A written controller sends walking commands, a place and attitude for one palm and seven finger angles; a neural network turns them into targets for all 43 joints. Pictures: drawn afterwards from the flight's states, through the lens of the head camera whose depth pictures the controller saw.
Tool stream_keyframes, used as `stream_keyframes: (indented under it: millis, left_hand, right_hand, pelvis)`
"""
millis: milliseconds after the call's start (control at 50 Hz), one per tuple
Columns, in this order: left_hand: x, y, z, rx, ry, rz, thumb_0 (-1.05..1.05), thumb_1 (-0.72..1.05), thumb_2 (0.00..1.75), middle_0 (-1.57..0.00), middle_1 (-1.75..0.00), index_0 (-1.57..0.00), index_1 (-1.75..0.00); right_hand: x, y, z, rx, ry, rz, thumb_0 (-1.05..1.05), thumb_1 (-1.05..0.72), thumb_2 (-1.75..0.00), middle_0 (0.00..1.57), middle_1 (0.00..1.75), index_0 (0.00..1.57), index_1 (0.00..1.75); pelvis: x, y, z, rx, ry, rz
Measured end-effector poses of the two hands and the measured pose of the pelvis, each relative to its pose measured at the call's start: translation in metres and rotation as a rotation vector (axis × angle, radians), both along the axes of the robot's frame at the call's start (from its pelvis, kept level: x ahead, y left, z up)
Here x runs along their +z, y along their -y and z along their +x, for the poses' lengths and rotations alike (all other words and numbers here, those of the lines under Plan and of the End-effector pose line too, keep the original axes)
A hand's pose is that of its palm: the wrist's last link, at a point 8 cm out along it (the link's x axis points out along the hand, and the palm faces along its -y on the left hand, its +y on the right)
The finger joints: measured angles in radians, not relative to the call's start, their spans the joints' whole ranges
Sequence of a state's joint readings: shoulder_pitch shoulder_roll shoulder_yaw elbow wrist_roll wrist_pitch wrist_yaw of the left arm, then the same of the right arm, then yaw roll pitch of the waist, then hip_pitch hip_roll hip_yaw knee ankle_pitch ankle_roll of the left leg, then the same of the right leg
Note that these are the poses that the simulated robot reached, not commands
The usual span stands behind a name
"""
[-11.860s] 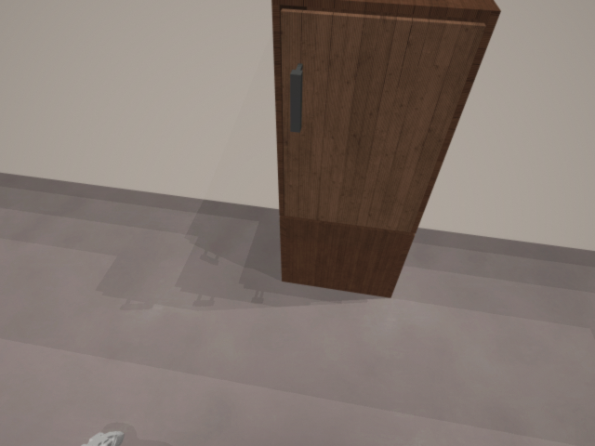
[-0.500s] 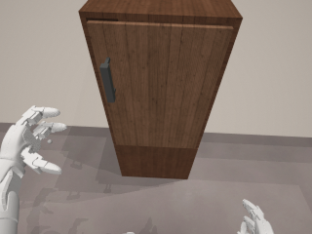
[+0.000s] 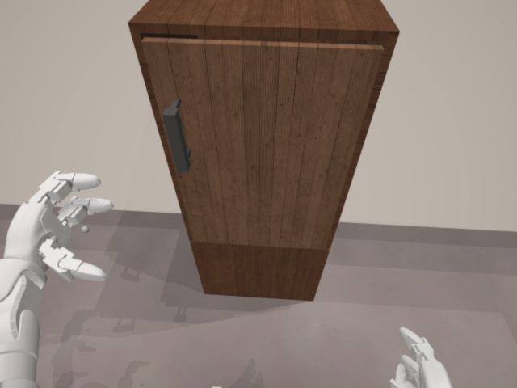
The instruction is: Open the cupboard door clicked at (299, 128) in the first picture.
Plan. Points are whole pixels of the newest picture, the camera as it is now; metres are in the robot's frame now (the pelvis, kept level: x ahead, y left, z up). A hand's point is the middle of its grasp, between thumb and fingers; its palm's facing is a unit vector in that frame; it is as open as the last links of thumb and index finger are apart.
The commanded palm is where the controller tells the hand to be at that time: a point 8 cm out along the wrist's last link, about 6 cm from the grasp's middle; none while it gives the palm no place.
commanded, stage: move the hooked fingers beside the handle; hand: left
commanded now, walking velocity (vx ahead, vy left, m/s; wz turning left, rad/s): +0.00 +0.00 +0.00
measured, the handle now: (180, 135) +0.54 +0.20 +0.10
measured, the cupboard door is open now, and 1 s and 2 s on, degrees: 0 0 0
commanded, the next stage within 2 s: none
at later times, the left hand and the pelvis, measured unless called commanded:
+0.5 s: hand (120, 188) +0.38 +0.26 +0.11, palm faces +0.01 -1.00 -0.01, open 14.0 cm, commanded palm +0.35 +0.31 +0.11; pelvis +0.00 +0.01 +0.00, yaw -1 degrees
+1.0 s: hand (132, 169) +0.42 +0.26 +0.11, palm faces +0.01 -1.00 +0.01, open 14.0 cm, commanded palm +0.41 +0.31 +0.10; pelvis +0.00 +0.01 -0.01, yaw -1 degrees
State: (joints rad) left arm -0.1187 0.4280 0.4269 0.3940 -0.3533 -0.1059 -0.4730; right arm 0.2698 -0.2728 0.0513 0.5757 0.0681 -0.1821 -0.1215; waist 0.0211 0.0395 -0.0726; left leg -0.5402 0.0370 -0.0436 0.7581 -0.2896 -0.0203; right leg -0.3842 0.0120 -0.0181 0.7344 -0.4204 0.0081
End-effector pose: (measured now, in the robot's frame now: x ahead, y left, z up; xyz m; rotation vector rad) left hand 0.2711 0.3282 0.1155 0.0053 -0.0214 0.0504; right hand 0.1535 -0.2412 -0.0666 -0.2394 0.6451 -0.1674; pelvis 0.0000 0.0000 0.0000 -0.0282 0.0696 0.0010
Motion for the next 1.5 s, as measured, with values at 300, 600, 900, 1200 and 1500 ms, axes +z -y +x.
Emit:
stream_keyframes:
  millis: [300,600,900,1200,1500]
  left_hand:
    - [-0.003,0.012,0.059,-0.038,-0.012,-0.003,-0.01,-0.50,0.30,-0.30,-1.20,-0.30,-1.20]
    - [-0.005,0.018,0.090,-0.035,-0.006,-0.001,-0.01,-0.50,0.30,-0.30,-1.20,-0.30,-1.20]
    - [-0.005,0.014,0.118,-0.030,-0.003,-0.004,-0.01,-0.50,0.30,-0.30,-1.20,-0.30,-1.20]
    - [-0.008,0.020,0.160,-0.028,-0.013,-0.009,-0.01,-0.50,0.30,-0.30,-1.20,-0.30,-1.20]
    - [-0.012,0.016,0.200,-0.031,-0.036,-0.026,-0.01,-0.50,0.30,-0.30,-1.20,-0.30,-1.20]
  right_hand:
    - [-0.012,0.006,-0.029,-0.057,-0.112,-0.023,0.01,-0.90,-0.90,0.20,0.30,0.20,0.30]
    - [-0.025,0.006,-0.055,-0.107,-0.228,-0.006,0.01,-0.90,-0.90,0.20,0.30,0.20,0.30]
    - [-0.029,0.011,-0.060,-0.110,-0.283,-0.033,0.01,-0.90,-0.90,0.20,0.30,0.20,0.30]
    - [-0.042,0.018,-0.111,-0.192,-0.439,-0.035,0.01,-0.90,-0.90,0.20,0.30,0.20,0.30]
    - [-0.044,0.019,-0.156,-0.279,-0.585,-0.049,0.01,-0.90,-0.90,0.20,0.30,0.20,0.30]
  pelvis:
    - [-0.002,-0.004,-0.002,-0.008,-0.030,-0.003]
    - [-0.004,-0.011,0.007,-0.025,-0.060,-0.001]
    - [-0.009,-0.010,0.003,-0.015,-0.091,-0.011]
    - [-0.015,-0.010,0.001,-0.033,-0.142,-0.013]
    - [-0.021,-0.012,0.004,-0.049,-0.202,-0.021]
